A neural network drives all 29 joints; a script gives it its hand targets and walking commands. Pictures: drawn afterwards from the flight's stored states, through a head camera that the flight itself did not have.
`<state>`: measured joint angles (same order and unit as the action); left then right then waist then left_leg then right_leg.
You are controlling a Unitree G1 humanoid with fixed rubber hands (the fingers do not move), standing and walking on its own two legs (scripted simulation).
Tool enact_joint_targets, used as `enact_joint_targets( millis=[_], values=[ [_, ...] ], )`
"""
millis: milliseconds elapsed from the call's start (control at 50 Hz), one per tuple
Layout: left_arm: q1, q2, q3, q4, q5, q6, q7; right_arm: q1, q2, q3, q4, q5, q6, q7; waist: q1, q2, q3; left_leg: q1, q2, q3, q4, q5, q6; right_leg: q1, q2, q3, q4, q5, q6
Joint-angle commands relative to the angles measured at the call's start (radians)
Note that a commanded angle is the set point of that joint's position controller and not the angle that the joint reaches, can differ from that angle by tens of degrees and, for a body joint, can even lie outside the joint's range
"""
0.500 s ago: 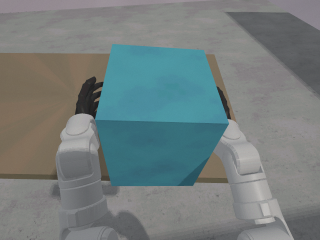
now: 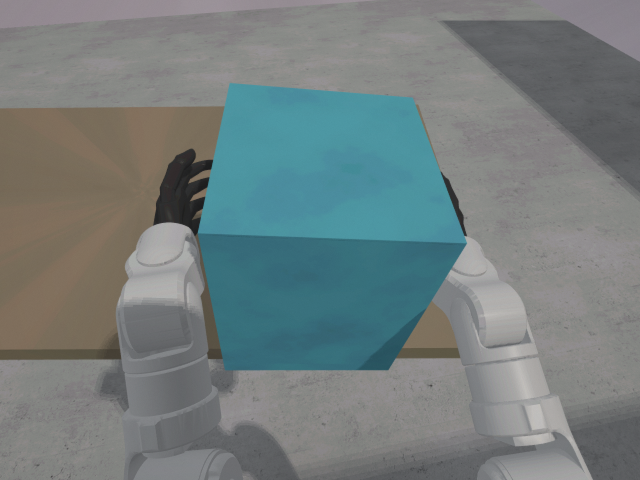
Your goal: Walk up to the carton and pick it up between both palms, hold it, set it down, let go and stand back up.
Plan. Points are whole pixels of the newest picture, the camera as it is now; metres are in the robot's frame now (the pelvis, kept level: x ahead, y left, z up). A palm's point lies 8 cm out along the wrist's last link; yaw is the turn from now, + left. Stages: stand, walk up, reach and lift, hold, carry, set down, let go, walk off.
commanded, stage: hold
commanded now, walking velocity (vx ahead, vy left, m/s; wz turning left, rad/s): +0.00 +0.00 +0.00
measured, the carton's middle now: (315, 238) +0.36 -0.01 +0.14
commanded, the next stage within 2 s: none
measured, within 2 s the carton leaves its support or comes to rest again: neither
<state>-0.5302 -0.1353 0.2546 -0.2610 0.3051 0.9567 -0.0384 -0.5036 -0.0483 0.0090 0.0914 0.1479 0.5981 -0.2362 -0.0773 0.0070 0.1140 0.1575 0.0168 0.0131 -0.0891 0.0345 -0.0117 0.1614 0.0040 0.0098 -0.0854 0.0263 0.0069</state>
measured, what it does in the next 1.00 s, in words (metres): stands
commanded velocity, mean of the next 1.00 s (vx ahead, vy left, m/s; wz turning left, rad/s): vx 0.00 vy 0.00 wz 0.00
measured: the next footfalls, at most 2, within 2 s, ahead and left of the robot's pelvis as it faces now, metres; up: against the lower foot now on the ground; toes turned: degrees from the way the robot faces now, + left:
none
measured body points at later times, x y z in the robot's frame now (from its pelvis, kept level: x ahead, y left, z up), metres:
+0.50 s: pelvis +0.01 +0.01 +0.00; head +0.01 +0.01 +0.45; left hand +0.36 +0.16 +0.18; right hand +0.37 -0.14 +0.14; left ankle +0.00 +0.13 -0.76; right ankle +0.00 -0.12 -0.76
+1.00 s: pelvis +0.00 +0.00 +0.00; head +0.00 -0.01 +0.45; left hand +0.36 +0.14 +0.19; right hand +0.36 -0.16 +0.15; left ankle +0.00 +0.13 -0.76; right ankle +0.00 -0.12 -0.76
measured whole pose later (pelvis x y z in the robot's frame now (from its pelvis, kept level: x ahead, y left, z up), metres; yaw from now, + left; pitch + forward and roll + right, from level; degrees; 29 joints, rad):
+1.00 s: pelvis +0.00 +0.00 +0.00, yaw +0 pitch -6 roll +0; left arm -0.54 -0.14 0.27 -0.24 0.31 0.94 -0.05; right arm -0.52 -0.04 0.01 0.12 0.14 0.59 -0.23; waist -0.07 0.00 0.12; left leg 0.16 0.02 0.01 -0.09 0.03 -0.02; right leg 0.17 0.01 0.01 -0.09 0.03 0.00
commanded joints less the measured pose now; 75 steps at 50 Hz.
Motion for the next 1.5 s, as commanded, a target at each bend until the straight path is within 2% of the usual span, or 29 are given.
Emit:
enact_joint_targets(
  millis=[0, 120, 300, 380, 560, 640, 760, 900, 1020, 1100, 1180, 1360, 1480],
  values=[
    [-0.459, -0.317, -0.342, -0.032, -0.16, -0.05, -0.142, -0.683, 0.377, 0.321, -0.252, 0.075, -0.095, 0.095, 0.027, -0.033, -0.436, 0.067, -0.022, 0.011, 0.006, 0.125, 0.034, 0.128, 0.018, -0.004, 0.074, 0.14, 0.078],
    [-0.472, -0.335, -0.347, -0.025, -0.171, -0.08, -0.149, -0.688, 0.412, 0.352, -0.255, 0.083, -0.104, 0.08, 0.025, -0.032, -0.474, 0.054, -0.031, 0.003, -0.001, 0.155, 0.043, 0.182, 0.014, 0.006, 0.093, 0.235, 0.084],
    [-0.436, -0.335, -0.397, -0.075, -0.198, -0.076, -0.155, -0.635, 0.413, 0.378, -0.28, 0.101, -0.098, 0.059, 0.003, -0.012, -0.485, 0.089, -0.036, -0.009, 0.033, 0.273, 0.019, 0.178, 0.021, 0.001, 0.101, 0.335, 0.078],
    [-0.41, -0.328, -0.419, -0.111, -0.205, -0.057, -0.158, -0.6, 0.39, 0.372, -0.301, 0.107, -0.088, 0.056, -0.013, 0.009, -0.466, 0.117, -0.034, -0.013, 0.051, 0.319, -0.002, 0.149, 0.029, -0.006, 0.086, 0.319, 0.068],
    [-0.411, -0.334, -0.456, -0.18, -0.21, -0.025, -0.142, -0.612, 0.343, 0.352, -0.343, 0.11, -0.087, 0.081, -0.024, 0.032, -0.482, 0.195, -0.018, -0.014, 0.076, 0.363, -0.032, 0.053, 0.043, -0.024, 0.057, 0.215, 0.049],
    [-0.411, -0.333, -0.443, -0.152, -0.199, -0.019, -0.134, -0.624, 0.332, 0.335, -0.336, 0.101, -0.088, 0.095, -0.021, 0.026, -0.471, 0.19, -0.015, -0.009, 0.066, 0.306, -0.023, 0.035, 0.042, -0.028, 0.053, 0.164, 0.054],
    [-0.427, -0.321, -0.376, -0.082, -0.169, -0.024, -0.134, -0.656, 0.338, 0.316, -0.295, 0.081, -0.087, 0.107, 0.007, -0.017, -0.438, 0.127, -0.014, 0.0, 0.034, 0.188, 0.004, 0.071, 0.033, -0.021, 0.056, 0.113, 0.064],
    [-0.455, -0.321, -0.346, -0.053, -0.159, -0.047, -0.144, -0.682, 0.385, 0.339, -0.268, 0.088, -0.094, 0.095, 0.032, -0.033, -0.451, 0.071, -0.026, 0.01, 0.008, 0.17, 0.03, 0.153, 0.021, -0.001, 0.081, 0.196, 0.08],
    [-0.466, -0.317, -0.342, -0.035, -0.167, -0.069, -0.15, -0.685, 0.408, 0.354, -0.255, 0.09, -0.101, 0.078, 0.034, -0.035, -0.456, 0.05, -0.032, 0.004, 0.001, 0.149, 0.041, 0.185, 0.009, 0.011, 0.095, 0.233, 0.083],
    [-0.478, -0.328, -0.366, -0.045, -0.185, -0.084, -0.153, -0.681, 0.423, 0.365, -0.263, 0.092, -0.105, 0.069, 0.023, -0.029, -0.472, 0.046, -0.033, 0.001, 0.004, 0.166, 0.04, 0.189, 0.01, 0.01, 0.103, 0.259, 0.084],
    [-0.463, -0.333, -0.387, -0.062, -0.198, -0.086, -0.155, -0.659, 0.421, 0.371, -0.27, 0.092, -0.101, 0.06, 0.008, -0.02, -0.487, 0.071, -0.034, -0.006, 0.019, 0.207, 0.027, 0.179, 0.015, 0.004, 0.102, 0.288, 0.081],
    [-0.379, -0.327, -0.438, -0.155, -0.21, -0.035, -0.159, -0.574, 0.371, 0.374, -0.326, 0.118, -0.082, 0.057, -0.023, 0.026, -0.479, 0.173, -0.031, -0.016, 0.074, 0.403, -0.024, 0.124, 0.034, -0.009, 0.076, 0.341, 0.061],
    [-0.385, -0.327, -0.462, -0.204, -0.217, -0.009, -0.145, -0.592, 0.338, 0.362, -0.37, 0.124, -0.079, 0.077, -0.027, 0.028, -0.475, 0.213, -0.018, -0.02, 0.082, 0.413, -0.037, 0.063, 0.043, -0.021, 0.059, 0.253, 0.052]
  ],
)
